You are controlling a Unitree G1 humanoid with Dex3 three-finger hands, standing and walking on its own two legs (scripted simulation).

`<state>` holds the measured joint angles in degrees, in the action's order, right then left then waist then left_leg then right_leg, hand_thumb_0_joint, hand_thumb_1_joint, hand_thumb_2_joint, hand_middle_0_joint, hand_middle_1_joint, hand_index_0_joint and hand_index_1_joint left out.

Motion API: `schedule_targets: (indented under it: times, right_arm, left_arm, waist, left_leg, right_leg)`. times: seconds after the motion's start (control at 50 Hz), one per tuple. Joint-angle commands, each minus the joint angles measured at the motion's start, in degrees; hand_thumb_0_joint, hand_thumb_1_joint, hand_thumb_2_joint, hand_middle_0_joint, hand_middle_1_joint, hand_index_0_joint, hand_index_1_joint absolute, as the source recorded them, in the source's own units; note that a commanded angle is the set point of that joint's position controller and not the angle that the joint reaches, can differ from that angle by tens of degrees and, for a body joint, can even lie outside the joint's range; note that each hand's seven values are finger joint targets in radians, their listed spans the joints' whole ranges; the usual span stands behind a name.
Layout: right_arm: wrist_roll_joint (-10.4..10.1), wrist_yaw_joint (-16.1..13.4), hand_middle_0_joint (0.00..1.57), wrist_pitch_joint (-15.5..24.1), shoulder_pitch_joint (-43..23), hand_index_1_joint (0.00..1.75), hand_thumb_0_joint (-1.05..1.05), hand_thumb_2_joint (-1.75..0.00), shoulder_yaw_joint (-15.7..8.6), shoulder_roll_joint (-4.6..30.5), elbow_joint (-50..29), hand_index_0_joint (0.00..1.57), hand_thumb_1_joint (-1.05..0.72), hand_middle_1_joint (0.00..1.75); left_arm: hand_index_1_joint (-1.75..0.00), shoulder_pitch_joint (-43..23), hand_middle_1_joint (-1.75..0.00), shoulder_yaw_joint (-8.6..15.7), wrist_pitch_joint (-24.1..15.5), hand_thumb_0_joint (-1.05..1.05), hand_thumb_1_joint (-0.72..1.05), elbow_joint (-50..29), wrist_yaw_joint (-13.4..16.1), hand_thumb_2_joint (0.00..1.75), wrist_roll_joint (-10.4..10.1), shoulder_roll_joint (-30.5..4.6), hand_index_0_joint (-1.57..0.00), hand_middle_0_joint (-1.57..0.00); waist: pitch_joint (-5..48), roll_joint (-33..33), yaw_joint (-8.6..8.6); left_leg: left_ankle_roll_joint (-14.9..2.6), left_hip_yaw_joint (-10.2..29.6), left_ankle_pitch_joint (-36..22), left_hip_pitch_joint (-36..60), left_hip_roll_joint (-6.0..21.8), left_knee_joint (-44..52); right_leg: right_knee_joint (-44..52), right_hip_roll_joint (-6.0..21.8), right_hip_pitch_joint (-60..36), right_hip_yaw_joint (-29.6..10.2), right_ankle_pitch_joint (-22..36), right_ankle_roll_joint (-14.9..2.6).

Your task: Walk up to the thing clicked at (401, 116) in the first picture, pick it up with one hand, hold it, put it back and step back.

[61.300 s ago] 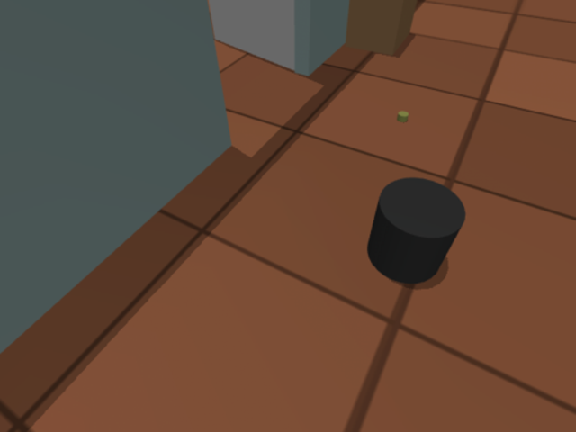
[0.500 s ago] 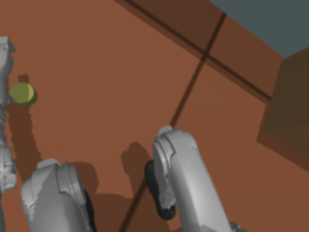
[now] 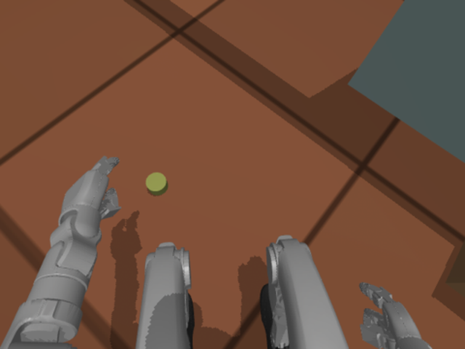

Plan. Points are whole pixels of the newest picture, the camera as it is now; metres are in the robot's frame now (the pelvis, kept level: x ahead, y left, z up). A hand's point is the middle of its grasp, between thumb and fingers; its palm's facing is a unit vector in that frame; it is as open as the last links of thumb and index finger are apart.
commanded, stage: home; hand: left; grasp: from above
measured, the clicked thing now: (157, 183) +0.55 +0.21 -0.45
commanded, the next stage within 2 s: none
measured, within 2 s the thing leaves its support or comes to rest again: neither
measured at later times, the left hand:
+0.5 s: hand (75, 250) +0.27 +0.19 +0.10, palm faces +0.09 -0.97 -0.23, open 7.4 cm
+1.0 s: hand out of the picture +0.22 +0.20 +0.19, palm faces +0.15 -0.97 -0.19, open 7.4 cm
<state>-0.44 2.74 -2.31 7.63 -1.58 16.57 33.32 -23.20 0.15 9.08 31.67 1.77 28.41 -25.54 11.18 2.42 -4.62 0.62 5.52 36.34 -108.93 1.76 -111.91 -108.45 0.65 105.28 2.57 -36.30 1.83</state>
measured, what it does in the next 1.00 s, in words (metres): rises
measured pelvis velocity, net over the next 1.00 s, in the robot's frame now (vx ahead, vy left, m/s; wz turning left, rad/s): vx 0.08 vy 0.01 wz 0.10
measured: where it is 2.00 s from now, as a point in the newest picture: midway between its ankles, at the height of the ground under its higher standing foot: (230, 342)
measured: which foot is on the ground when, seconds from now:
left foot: down 0.00-1.00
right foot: down 0.00-1.00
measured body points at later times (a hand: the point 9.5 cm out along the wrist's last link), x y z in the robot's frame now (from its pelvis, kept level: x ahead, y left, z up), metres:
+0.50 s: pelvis +0.05 +0.00 +0.18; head +0.13 +0.02 +0.62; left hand +0.27 +0.24 +0.11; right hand +0.23 -0.23 +0.10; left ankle +0.08 +0.13 -0.44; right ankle +0.09 -0.14 -0.44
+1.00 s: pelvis +0.08 +0.01 +0.24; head +0.10 +0.02 +0.69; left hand +0.21 +0.25 +0.21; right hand +0.28 -0.22 +0.19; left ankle +0.08 +0.13 -0.44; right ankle +0.09 -0.14 -0.44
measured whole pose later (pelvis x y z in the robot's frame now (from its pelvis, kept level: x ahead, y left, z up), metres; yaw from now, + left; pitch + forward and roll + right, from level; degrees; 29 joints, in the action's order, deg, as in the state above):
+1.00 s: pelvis +0.08 +0.01 +0.24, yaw +5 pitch +10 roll -3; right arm -0.5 -10.7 13.0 15.4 2.1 12.4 29.5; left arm 29.4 1.8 26.3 -7.8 1.1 -3.0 -12.6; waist 9.9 2.5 -2.1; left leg 0.3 3.6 27.8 -40.8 1.6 -58.2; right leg -53.5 1.5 36.6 3.7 -27.1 1.9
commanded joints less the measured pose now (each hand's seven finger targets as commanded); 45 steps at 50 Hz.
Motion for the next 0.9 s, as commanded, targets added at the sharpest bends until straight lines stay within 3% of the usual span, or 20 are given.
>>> schedule_targets:
  times: [0.0, 0.06, 0.16, 0.2, 0.36, 0.48, 0.62, 0.72, 0.88]
  right_arm:
    - [-0.78, -2.59, 0.20, 3.72, 3.99, 0.30, 0.00, -0.90, -2.95, 8.19, -4.64, 0.20, -0.90, 0.30]
    - [-1.38, -4.15, 0.20, 5.45, 1.69, 0.30, 0.00, -0.90, -2.45, 7.90, -5.00, 0.20, -0.90, 0.30]
    - [-1.73, -6.19, 0.20, 7.81, -0.23, 0.30, 0.00, -0.90, -1.29, 6.49, -6.19, 0.20, -0.90, 0.30]
    - [-1.65, -6.78, 0.20, 8.74, -0.58, 0.30, 0.00, -0.90, -0.88, 5.85, -6.76, 0.20, -0.90, 0.30]
    - [-1.97, -10.20, 0.20, 11.46, 2.09, 0.30, 0.00, -0.90, 0.96, 3.50, -7.92, 0.20, -0.90, 0.30]
    - [-1.71, -12.42, 0.20, 13.57, 4.57, 0.30, 0.00, -0.90, 1.68, 2.46, -9.44, 0.20, -0.90, 0.30]
    - [-1.05, -13.89, 0.20, 15.43, 6.53, 0.30, 0.00, -0.90, 1.33, 2.07, -11.36, 0.20, -0.90, 0.30]
    - [-0.68, -14.20, 0.20, 16.58, 6.26, 0.30, 0.00, -0.90, 1.17, 2.07, -12.09, 0.20, -0.90, 0.30]
    - [0.06, -14.07, 0.20, 18.20, 5.32, 0.30, 0.00, -0.90, 0.59, 3.01, -12.27, 0.20, -0.90, 0.30]
  left_arm:
    - [-0.30, -9.33, -0.30, 3.08, 1.04, 0.00, 0.90, -16.51, 3.32, 0.90, -6.84, -6.26, -0.20, -0.20]
    - [-0.30, -3.50, -0.30, 3.96, 2.94, 0.00, 0.90, -18.94, 3.65, 0.90, -10.88, -5.19, -0.20, -0.20]
    - [-0.30, 5.34, -0.30, 3.58, 5.94, 0.00, 0.90, -22.81, 3.96, 0.90, -19.07, -1.56, -0.20, -0.20]
    - [-0.30, 8.81, -0.30, 4.72, 6.66, 0.00, 0.90, -25.22, 4.03, 0.90, -22.12, -1.34, -0.20, -0.20]
    - [-0.30, 23.07, -0.30, 6.18, 10.51, 0.00, 0.90, -32.23, 4.26, 0.90, -29.06, 3.34, -0.20, -0.20]
    - [-0.30, 34.76, -0.30, 6.38, 12.66, 0.00, 0.90, -38.43, 3.71, 0.90, -31.67, 6.22, -0.20, -0.20]
    - [-0.30, 46.53, -0.30, 5.51, 14.32, 0.00, 0.90, -47.11, 2.62, 0.90, -32.13, 7.35, -0.20, -0.20]
    - [-0.30, 51.30, -0.30, 4.89, 15.05, 0.00, 0.90, -49.52, 1.50, 0.90, -32.07, 8.16, -0.20, -0.20]
    - [-0.30, 50.01, -0.30, 4.69, 14.88, 0.00, 0.90, -50.35, -0.29, 0.90, -31.35, 7.50, -0.20, -0.20]
  waist:
    - [29.11, 5.75, -2.23]
    - [28.03, 6.69, -1.05]
    - [22.20, 4.24, -1.75]
    - [21.35, 4.13, -1.02]
    - [17.74, 2.33, -0.31]
    - [13.52, 2.35, 0.63]
    - [10.14, 2.52, 1.32]
    - [4.68, -0.15, 1.42]
    - [0.30, 0.09, 1.21]
  left_leg:
    - [-1.84, -0.91, 0.36, 31.49, -0.72, 22.19]
    - [-1.41, 1.00, 2.30, 37.08, -0.56, 27.32]
    - [-1.59, 0.43, 2.17, 42.50, -0.59, 34.09]
    - [-1.63, 0.39, 2.14, 44.62, -0.62, 36.63]
    - [-1.51, -1.17, -9.77, 56.70, -0.68, 45.88]
    - [-1.21, -1.69, -15.39, 64.68, -1.03, 53.22]
    - [-1.12, -3.15, -24.11, 72.81, -1.41, 58.82]
    - [-1.30, -2.63, -24.53, 74.14, -1.36, 61.68]
    - [-1.35, -3.23, -19.31, 74.39, -1.65, 63.69]
  right_leg:
    - [20.34, -1.74, -22.07, 1.04, 4.38, -3.19]
    - [22.64, -1.60, -24.45, 0.91, 3.52, -3.10]
    - [30.71, -1.47, -31.77, -0.02, 3.10, -2.80]
    - [33.40, -1.34, -34.98, -0.29, 2.97, -2.71]
    - [44.73, -1.27, -50.03, -0.32, 11.90, -2.57]
    - [52.25, -1.38, -59.64, 0.32, 16.66, -2.27]
    - [58.95, -1.88, -68.27, 1.11, 23.85, -2.13]
    - [61.75, -2.19, -69.75, 2.11, 23.57, -1.93]
    - [63.50, -1.83, -69.12, 2.41, 18.87, -1.52]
